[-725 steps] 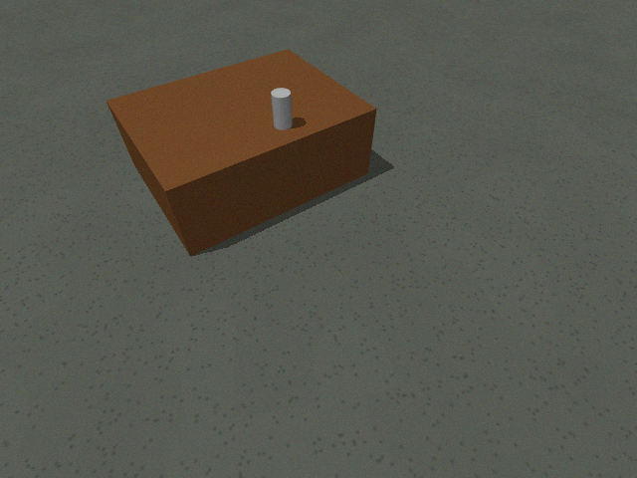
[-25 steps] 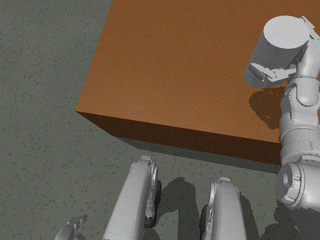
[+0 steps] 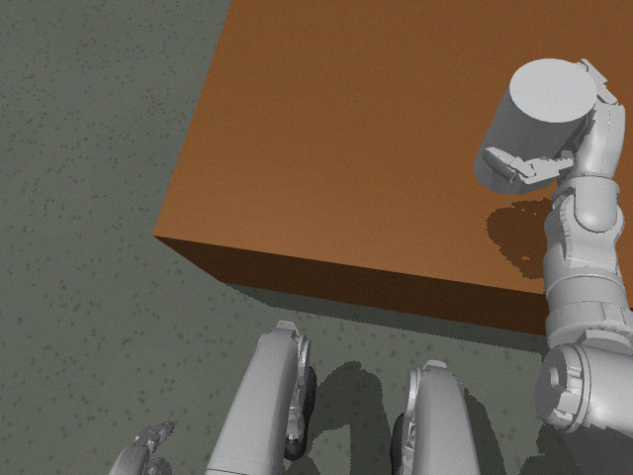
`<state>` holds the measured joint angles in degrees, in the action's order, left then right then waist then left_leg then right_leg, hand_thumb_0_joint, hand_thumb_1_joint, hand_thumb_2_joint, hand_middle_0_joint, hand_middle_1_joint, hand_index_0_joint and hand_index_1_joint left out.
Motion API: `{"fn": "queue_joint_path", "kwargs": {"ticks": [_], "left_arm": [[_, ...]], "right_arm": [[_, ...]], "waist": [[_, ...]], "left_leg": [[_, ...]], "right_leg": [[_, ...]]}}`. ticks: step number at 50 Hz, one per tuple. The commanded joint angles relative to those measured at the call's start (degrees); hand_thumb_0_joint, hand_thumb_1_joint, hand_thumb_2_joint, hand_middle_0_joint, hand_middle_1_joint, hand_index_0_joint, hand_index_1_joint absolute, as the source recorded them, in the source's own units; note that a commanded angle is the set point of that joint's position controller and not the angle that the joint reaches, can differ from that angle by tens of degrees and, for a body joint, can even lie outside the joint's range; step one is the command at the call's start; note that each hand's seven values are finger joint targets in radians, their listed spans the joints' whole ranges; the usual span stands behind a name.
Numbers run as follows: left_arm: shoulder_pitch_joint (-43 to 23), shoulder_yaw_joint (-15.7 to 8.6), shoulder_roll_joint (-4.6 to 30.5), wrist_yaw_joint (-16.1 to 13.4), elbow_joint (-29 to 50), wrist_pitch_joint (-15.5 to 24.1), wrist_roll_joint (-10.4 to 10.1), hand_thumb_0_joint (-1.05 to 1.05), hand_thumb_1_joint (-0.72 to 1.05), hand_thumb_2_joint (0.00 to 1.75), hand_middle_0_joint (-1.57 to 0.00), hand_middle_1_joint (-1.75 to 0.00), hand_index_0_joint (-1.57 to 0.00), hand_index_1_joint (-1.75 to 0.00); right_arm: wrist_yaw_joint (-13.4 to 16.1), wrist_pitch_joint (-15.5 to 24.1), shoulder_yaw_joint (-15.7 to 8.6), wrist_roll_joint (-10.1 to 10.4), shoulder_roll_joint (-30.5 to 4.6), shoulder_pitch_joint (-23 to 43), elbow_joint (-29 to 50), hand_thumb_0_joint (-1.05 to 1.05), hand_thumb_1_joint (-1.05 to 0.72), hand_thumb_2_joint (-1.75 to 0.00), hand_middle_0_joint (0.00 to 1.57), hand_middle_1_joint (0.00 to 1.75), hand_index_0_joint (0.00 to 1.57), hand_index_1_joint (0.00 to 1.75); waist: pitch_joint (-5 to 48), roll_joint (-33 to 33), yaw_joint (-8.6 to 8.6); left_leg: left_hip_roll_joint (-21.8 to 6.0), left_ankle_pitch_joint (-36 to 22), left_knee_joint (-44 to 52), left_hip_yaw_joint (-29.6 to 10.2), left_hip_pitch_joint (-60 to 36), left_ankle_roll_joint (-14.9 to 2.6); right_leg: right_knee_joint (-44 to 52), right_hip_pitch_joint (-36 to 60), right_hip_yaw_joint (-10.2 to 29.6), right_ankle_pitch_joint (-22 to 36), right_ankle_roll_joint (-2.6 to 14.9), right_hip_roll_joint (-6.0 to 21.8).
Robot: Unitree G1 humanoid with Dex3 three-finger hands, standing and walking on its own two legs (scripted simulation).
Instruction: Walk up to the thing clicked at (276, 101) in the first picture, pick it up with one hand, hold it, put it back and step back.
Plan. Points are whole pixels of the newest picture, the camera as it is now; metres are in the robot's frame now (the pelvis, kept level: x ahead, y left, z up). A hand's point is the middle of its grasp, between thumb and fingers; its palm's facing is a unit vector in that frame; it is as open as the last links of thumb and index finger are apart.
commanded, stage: lift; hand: right
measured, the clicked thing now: (524, 134) +0.53 -0.14 +0.03
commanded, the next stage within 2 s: hold in 1.62 s
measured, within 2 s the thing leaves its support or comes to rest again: neither
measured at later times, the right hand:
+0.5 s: hand (594, 134) +0.45 -0.16 +0.13, palm faces +0.07 +1.00 -0.01, open 10.8 cm
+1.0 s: hand out of the picture +0.41 -0.16 +0.19, palm faces +0.06 +1.00 +0.00, open 10.8 cm
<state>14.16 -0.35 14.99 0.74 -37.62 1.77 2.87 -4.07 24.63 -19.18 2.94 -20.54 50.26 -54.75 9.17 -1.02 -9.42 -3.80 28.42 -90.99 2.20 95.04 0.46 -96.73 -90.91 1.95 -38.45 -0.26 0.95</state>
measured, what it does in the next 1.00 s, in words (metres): rises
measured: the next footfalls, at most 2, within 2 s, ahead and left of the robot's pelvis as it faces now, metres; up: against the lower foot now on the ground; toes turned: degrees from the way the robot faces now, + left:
none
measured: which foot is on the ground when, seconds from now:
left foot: down 0.00-1.00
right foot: down 0.00-1.00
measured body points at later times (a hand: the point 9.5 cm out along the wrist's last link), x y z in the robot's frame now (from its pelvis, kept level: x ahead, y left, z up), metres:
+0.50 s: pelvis +0.02 +0.00 +0.09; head +0.14 -0.02 +0.52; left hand +0.12 +0.26 -0.03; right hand +0.44 -0.21 +0.13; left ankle +0.10 +0.13 -0.52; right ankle +0.04 -0.12 -0.52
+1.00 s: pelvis +0.04 +0.00 +0.14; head +0.12 -0.01 +0.59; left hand +0.16 +0.26 +0.03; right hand +0.40 -0.21 +0.19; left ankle +0.10 +0.13 -0.52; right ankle +0.04 -0.12 -0.52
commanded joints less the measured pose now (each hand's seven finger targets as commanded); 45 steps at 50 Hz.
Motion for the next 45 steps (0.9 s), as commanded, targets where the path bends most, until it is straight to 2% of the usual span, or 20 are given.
{"fn": "queue_joint_path", "kwargs": {"ticks": [1,7,10,11,16,17,19,20,21,24,27,28,29,30,34,37,39,42,44,45], "left_arm": [[9.22,-4.18,10.15,-0.98,3.06,1.12,-0.51,0.0,0.89,0.91,-0.19,-0.29,-0.19,-0.3],[7.9,-4.02,9.26,-1.34,3.33,1.55,-1.09,0.0,0.88,0.92,-0.19,-0.29,-0.19,-0.3],[7.56,-4.2,9.25,-1.47,3.36,1.82,-1.23,0.0,0.87,0.92,-0.19,-0.29,-0.18,-0.3],[7.74,-4.25,9.12,-1.58,3.14,1.86,-1.34,0.0,0.88,0.92,-0.19,-0.29,-0.18,-0.3],[6.12,-4.35,8.92,-1.84,4.04,2.59,-2.31,0.0,0.87,0.92,-0.19,-0.29,-0.18,-0.3],[5.51,-4.24,8.74,-1.85,4.07,2.8,-2.44,0.0,0.87,0.92,-0.19,-0.29,-0.18,-0.3],[5.71,-4.35,8.54,-2.13,3.77,3.09,-2.57,0.0,0.86,0.92,-0.19,-0.29,-0.18,-0.3],[5.2,-4.31,8.49,-2.15,4.11,3.21,-2.75,0.0,0.86,0.93,-0.19,-0.29,-0.18,-0.3],[5.49,-4.34,8.11,-2.16,3.79,3.28,-2.57,0.0,0.86,0.92,-0.19,-0.29,-0.18,-0.3],[4.53,-4.11,7.85,-2.35,3.73,3.79,-2.77,0.0,0.86,0.93,-0.19,-0.29,-0.18,-0.3],[3.74,-4.25,7.71,-2.41,3.58,4.3,-2.68,0.0,0.86,0.93,-0.19,-0.29,-0.17,-0.3],[2.96,-4.0,7.54,-2.37,3.87,4.45,-2.66,0.0,0.86,0.93,-0.19,-0.29,-0.18,-0.3],[3.33,-4.2,7.63,-2.49,3.57,4.56,-2.67,0.0,0.87,0.92,-0.19,-0.29,-0.18,-0.3],[3.04,-4.27,7.66,-2.52,3.77,4.75,-2.54,0.0,0.86,0.93,-0.19,-0.29,-0.17,-0.3],[1.99,-4.08,7.58,-2.59,4.0,4.96,-2.54,0.0,0.87,0.92,-0.19,-0.29,-0.17,-0.3],[1.9,-4.25,7.51,-2.64,3.29,5.22,-2.65,0.0,0.87,0.92,-0.19,-0.29,-0.17,-0.3],[1.8,-3.98,7.26,-2.75,3.76,5.19,-2.71,0.0,0.87,0.92,-0.19,-0.29,-0.17,-0.3],[0.6,-3.7,6.92,-2.7,3.98,5.23,-2.86,0.0,0.88,0.92,-0.18,-0.29,-0.18,-0.3],[1.85,-4.37,7.42,-2.97,3.23,5.2,-2.97,0.0,0.88,0.92,-0.18,-0.29,-0.17,-0.3],[1.69,-4.13,7.21,-2.93,3.34,5.16,-2.81,0.0,0.88,0.92,-0.18,-0.29,-0.17,-0.3]], "right_arm": [[0.47,3.65,-0.08,0.99,-9.47,20.78,17.06,0.0,-0.21,-1.32,1.31,1.45,1.35,1.45],[1.31,2.85,1.54,1.57,-6.73,16.21,20.27,0.0,-0.2,-1.33,1.32,1.46,1.36,1.46],[1.37,2.45,1.95,1.63,-6.57,12.68,22.41,0.0,-0.2,-1.33,1.33,1.46,1.36,1.46],[1.19,2.22,2.65,1.94,-5.1,11.67,21.98,0.0,-0.19,-1.33,1.32,1.46,1.36,1.46],[1.52,1.11,3.75,2.96,-3.84,6.1,26.38,0.0,-0.16,-1.31,1.3,1.44,1.34,1.44],[1.55,0.89,5.15,3.31,-2.27,4.63,26.85,0.0,-0.15,-1.32,1.3,1.45,1.34,1.45],[1.81,0.62,4.55,3.7,-2.54,2.38,28.18,0.0,-0.16,-1.31,1.3,1.44,1.34,1.44],[1.95,0.11,4.96,3.67,-2.49,-0.46,27.9,0.0,-0.15,-1.31,1.3,1.44,1.34,1.44],[1.86,0.07,6.58,3.85,-0.95,-0.26,29.01,0.0,-0.15,-1.31,1.3,1.44,1.34,1.44],[2.24,0.16,5.77,4.31,-1.13,-2.0,30.32,0.0,-0.17,-1.32,1.32,1.46,1.36,1.46],[1.72,0.59,7.23,4.48,0.68,-4.83,30.48,0.0,-0.16,-1.32,1.31,1.45,1.35,1.45],[1.66,0.91,7.11,4.72,0.01,-5.89,31.99,0.0,-0.17,-1.32,1.32,1.46,1.36,1.46],[1.4,0.97,7.3,4.65,0.43,-5.32,31.26,0.0,-0.17,-1.32,1.32,1.46,1.35,1.46],[1.4,1.01,7.39,4.7,0.28,-7.09,31.94,0.0,-0.15,-1.32,1.32,1.46,1.35,1.46],[0.92,1.78,6.81,5.23,-0.77,-8.87,35.23,0.0,-0.16,-1.31,1.32,1.45,1.35,1.45],[0.53,1.47,7.65,5.78,2.09,-13.33,31.0,0.0,-0.17,-1.32,1.32,1.46,1.36,1.46],[0.49,2.37,6.7,5.61,-0.79,-11.01,36.93,0.0,-0.17,-1.32,1.33,1.47,1.36,1.47],[-0.11,2.11,8.55,6.16,2.11,-15.6,35.71,0.0,-0.18,-1.3,1.31,1.44,1.34,1.44],[-0.33,1.86,8.22,6.19,1.88,-17.31,34.59,0.0,-0.17,-1.31,1.31,1.45,1.35,1.45],[-0.42,2.19,7.35,6.33,0.33,-16.55,36.84,0.0,-0.17,-1.3,1.31,1.44,1.35,1.44]], "waist": [[39.21,-5.81,0.46],[35.13,-4.69,0.86],[34.73,-5.57,2.19],[33.91,-4.87,1.37],[30.18,-2.36,2.92],[28.98,-3.05,3.2],[28.55,-1.9,3.51],[26.94,-2.33,4.34],[26.13,-1.7,3.57],[23.19,-1.36,4.22],[20.68,-0.44,3.85],[20.16,-1.38,5.01],[20.1,-1.25,4.22],[20.95,-1.36,5.22],[20.33,-1.46,5.83],[18.1,1.26,5.19],[19.99,-1.05,5.87],[16.19,-1.26,6.19],[17.59,1.73,5.51],[18.32,-0.51,6.75]], "left_leg": [[1.77,-11.86,11.81,-1.02,-34.03,-2.41],[2.05,-11.24,15.02,-0.41,-35.83,-2.35],[2.23,-12.43,16.44,-0.23,-36.88,-2.5],[2.34,-13.24,17.02,-0.01,-37.03,-2.49],[2.49,-9.5,22.28,-0.14,-41.69,-2.1],[2.44,-9.2,22.76,-0.09,-41.74,-2.14],[2.62,-11.64,24.36,-0.04,-44.2,-2.01],[2.69,-12.16,25.05,-0.11,-44.7,-2.1],[2.7,-12.35,26.11,-0.25,-46.66,-2.04],[2.75,-11.67,28.36,-0.32,-47.73,-1.92],[2.81,-11.22,30.28,-0.1,-48.81,-1.82],[2.7,-10.57,31.23,-0.49,-50.45,-1.84],[2.74,-10.79,31.84,-0.45,-50.37,-1.79],[2.8,-11.64,32.44,-0.62,-52.36,-1.8],[2.79,-13.59,34.51,-0.73,-56.21,-1.54],[2.81,-14.03,35.94,-0.76,-57.37,-1.24],[2.85,-15.4,36.53,-0.72,-58.96,-1.32],[3.08,-13.71,37.92,-0.09,-58.5,-1.46],[3.26,-17.07,38.42,0.07,-60.32,-1.2],[2.98,-18.4,38.46,-0.53,-61.72,-1.27]], "right_leg": [[16.02,19.28,-0.65,14.64,1.39,-1.1],[20.02,23.21,0.15,14.53,1.1,-0.85],[22.08,27.56,0.45,16.84,0.75,-0.61],[22.65,28.65,0.84,17.78,0.73,-0.47],[27.89,31.21,1.02,12.71,0.96,-0.43],[28.89,31.98,1.12,12.32,0.78,-0.46],[29.9,34.46,0.91,15.18,0.84,-0.37],[30.81,35.07,0.7,16.01,0.68,-0.32],[31.17,34.44,0.06,15.98,0.94,-0.51],[33.64,36.69,0.25,15.28,0.9,-0.45],[35.75,38.35,0.39,14.77,0.99,-0.39],[36.51,38.66,-0.16,14.12,0.91,-0.52],[37.1,39.82,-0.01,14.34,0.95,-0.44],[37.44,40.41,-0.49,15.24,0.87,-0.55],[39.14,42.86,-1.13,17.18,0.82,-0.78],[39.93,42.72,-1.06,17.45,1.14,-0.72],[41.13,45.82,-1.21,19.0,0.89,-0.83],[43.49,46.75,-0.76,17.66,0.61,-0.83],[43.3,48.3,-0.73,21.06,0.7,-0.69],[43.09,48.47,-1.39,22.41,0.61,-0.89]]}}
